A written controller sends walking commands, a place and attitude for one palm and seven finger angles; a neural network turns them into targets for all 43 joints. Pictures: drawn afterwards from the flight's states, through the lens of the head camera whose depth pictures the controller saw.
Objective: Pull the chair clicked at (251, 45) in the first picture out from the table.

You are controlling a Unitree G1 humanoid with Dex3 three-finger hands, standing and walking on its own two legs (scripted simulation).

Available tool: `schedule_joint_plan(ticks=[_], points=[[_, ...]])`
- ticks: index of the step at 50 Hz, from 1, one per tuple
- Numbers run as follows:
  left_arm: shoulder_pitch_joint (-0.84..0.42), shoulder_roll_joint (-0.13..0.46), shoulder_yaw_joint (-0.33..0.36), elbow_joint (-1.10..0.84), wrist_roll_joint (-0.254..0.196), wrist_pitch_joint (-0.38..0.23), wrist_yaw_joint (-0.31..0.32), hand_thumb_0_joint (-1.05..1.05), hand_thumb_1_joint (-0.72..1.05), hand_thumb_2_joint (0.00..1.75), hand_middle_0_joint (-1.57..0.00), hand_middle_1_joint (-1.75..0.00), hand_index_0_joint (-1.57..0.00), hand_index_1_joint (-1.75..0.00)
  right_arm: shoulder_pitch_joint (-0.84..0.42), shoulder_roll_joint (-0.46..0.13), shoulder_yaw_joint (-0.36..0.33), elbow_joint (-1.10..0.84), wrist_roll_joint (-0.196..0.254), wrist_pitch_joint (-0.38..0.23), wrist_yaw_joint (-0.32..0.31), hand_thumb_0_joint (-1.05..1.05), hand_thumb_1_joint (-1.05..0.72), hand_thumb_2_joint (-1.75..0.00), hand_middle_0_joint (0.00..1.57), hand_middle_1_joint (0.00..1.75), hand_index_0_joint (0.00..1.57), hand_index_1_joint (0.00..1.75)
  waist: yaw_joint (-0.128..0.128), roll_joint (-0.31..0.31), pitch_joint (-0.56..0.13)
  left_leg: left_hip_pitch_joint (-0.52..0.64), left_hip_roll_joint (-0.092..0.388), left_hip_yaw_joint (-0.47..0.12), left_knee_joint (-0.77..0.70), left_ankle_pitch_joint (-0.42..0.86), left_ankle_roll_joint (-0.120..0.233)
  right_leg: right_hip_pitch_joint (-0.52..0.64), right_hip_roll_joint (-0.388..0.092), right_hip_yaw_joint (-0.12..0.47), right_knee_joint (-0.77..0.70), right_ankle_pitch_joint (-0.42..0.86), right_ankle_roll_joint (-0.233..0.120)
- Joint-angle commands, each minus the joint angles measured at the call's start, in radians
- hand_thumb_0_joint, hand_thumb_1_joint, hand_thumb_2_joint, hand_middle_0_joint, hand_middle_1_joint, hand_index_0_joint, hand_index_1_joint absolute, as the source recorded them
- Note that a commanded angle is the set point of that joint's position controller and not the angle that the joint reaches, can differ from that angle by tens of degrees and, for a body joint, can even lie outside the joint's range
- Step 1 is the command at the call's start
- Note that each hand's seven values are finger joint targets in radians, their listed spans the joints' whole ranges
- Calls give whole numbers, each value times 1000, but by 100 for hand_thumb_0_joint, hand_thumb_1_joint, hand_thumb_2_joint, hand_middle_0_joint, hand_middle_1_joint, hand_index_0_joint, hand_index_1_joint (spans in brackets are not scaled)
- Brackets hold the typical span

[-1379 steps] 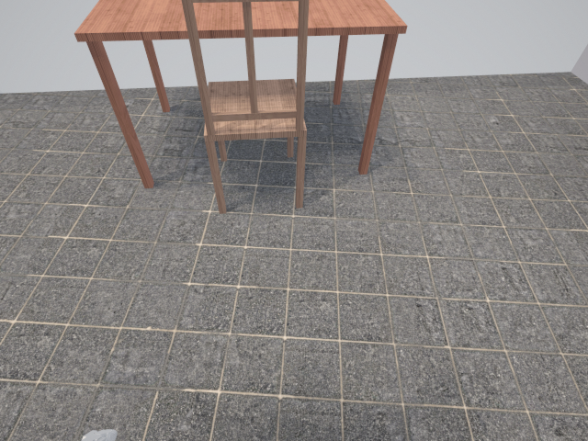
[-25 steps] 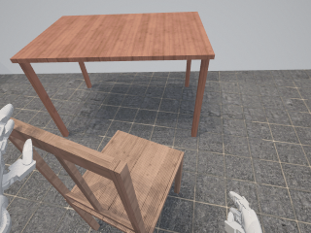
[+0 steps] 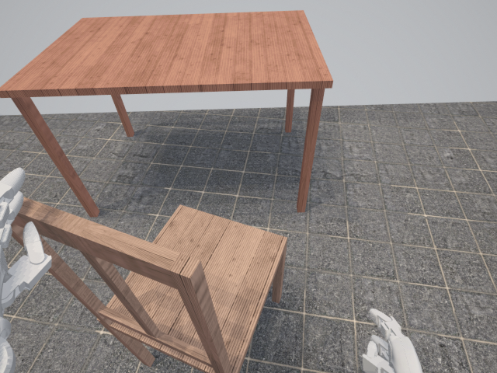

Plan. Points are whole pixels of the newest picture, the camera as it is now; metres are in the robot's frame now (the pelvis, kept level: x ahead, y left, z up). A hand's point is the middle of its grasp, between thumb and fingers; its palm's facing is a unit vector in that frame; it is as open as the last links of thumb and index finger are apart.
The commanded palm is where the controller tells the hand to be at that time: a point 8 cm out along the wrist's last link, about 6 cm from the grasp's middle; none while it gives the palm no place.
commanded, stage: step back with the hand held close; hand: left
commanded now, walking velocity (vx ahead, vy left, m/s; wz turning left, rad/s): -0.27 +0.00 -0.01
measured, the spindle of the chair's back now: (128, 298) +0.25 +0.26 -0.06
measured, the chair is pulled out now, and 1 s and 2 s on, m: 0.58 0.58 0.58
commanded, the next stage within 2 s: stop stepping back and stand still in 1.70 s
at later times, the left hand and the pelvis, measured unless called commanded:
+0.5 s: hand (25, 308) +0.15 +0.27 +0.15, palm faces +0.38 -0.78 -0.50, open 7.4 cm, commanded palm +0.09 +0.31 +0.17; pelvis -0.05 +0.01 -0.01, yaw +0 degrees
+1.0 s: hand (11, 325) +0.13 +0.27 +0.16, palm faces +0.39 -0.76 -0.51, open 7.4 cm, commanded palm +0.06 +0.31 +0.17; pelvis -0.08 +0.01 -0.02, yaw +0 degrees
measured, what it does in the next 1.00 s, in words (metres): shifts its weight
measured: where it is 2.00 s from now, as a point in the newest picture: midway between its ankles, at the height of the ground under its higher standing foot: outside the picture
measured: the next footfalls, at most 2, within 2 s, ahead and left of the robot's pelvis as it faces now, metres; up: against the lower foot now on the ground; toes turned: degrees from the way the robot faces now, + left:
right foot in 1.56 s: -0.12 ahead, -0.15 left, +0.00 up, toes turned -1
left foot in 1.78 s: -0.12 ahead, +0.09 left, +0.00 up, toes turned +0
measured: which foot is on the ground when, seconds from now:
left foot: down 0.00-1.00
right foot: down 0.00-1.00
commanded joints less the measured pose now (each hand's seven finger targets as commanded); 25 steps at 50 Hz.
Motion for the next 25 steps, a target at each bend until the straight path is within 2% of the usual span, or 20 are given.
schedule_joint_plan(ticks=[1, 2, 3, 5, 10, 11, 17, 19, 21, 25], points=[[-2, 190, 117, -230, 7, -87, 17, 0, 90, 90, -20, -30, -20, -30, -134, -114, -43, -184, -8, -7, -18, 0, -90, -90, 20, 30, 20, 30, -24, -15, -63, -100, 40, -16, -37, 254, 33, -12, -89, 69, -51, 229, -25], [33, 193, 124, -244, 8, -93, 20, 0, 90, 90, -20, -30, -20, -30, -128, -115, -43, -186, -9, -2, -19, 0, -90, -90, 20, 30, 20, 30, -23, 25, -111, -93, 49, -20, -41, 300, 33, 14, -88, 60, -22, 250, -23], [56, 201, 135, -255, 9, -94, 25, 0, 90, 90, -20, -30, -20, -30, -128, -113, -45, -192, -10, 5, -20, 0, -90, -90, 20, 30, 20, 30, -22, 30, -139, -91, 56, -25, -42, 349, 33, 25, -82, 53, -1, 274, -19], [87, 201, 140, -263, 9, -94, 31, 0, 90, 90, -20, -30, -20, -30, -127, -111, -52, -200, -9, 15, -22, 0, -90, -90, 20, 30, 20, 30, -23, 3, -181, -94, 64, -29, -30, 419, 32, 42, -78, 45, 24, 318, -14], [120, 213, 157, -244, 5, -89, 37, 0, 90, 90, -20, -30, -20, -30, -131, -109, -64, -209, -3, 37, -31, 0, -90, -90, 20, 30, 20, 30, -26, -46, -187, -134, 76, -44, -27, 454, 28, 35, -75, 39, 50, 338, -12], [119, 221, 164, -242, 5, -87, 38, 0, 90, 90, -20, -30, -20, -30, -138, -110, -66, -208, -2, 40, -32, 0, -90, -90, 20, 30, 20, 30, -29, -38, -190, -139, 76, -43, -25, 456, 28, 35, -76, 42, 52, 346, -14], [125, 224, 164, -271, 3, -90, 45, 0, 90, 90, -20, -30, -20, -30, -134, -112, -65, -221, 3, 47, -32, 0, -90, -90, 20, 30, 20, 30, -27, -16, -169, -226, 90, -62, -39, 340, 35, 26, -76, 50, 69, 251, -15], [115, 232, 165, -285, 4, -92, 50, 0, 90, 90, -20, -30, -20, -30, -132, -112, -64, -221, 4, 43, -32, 0, -90, -90, 20, 30, 20, 30, -25, -26, -151, -267, 89, -67, -39, 239, 40, 9, -79, 67, 60, 191, -16], [91, 246, 169, -320, 6, -99, 52, 0, 90, 90, -20, -30, -20, -30, -130, -117, -62, -220, 4, 36, -34, 0, -90, -90, 20, 30, 20, 30, -28, -2, -141, -296, 86, -69, -44, 157, 44, -5, -78, 84, 51, 147, -19], [67, 246, 165, -341, 10, -113, 63, 0, 90, 90, -20, -30, -20, -30, -105, -117, -58, -223, 2, 17, -35, 0, -90, -90, 20, 30, 20, 30, -30, -33, -121, -333, 68, -68, -25, -30, 46, -52, -92, 125, 8, 0, -24]])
